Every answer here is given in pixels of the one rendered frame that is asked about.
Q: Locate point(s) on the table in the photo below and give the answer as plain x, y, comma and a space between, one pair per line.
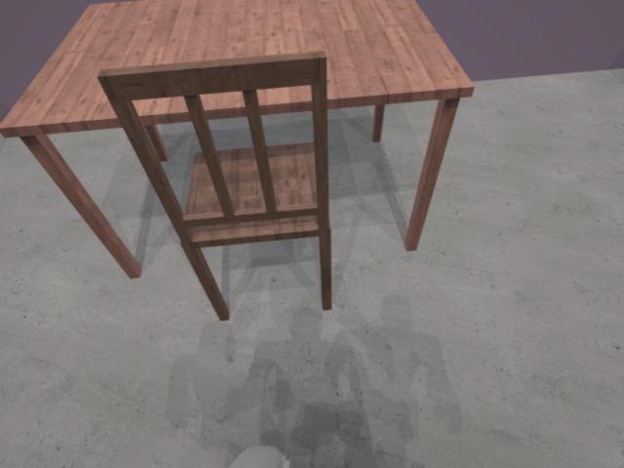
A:
378, 52

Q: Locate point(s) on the chair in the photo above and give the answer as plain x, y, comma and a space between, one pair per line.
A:
236, 196

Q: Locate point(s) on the robot left thigh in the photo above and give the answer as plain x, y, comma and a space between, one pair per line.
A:
261, 457

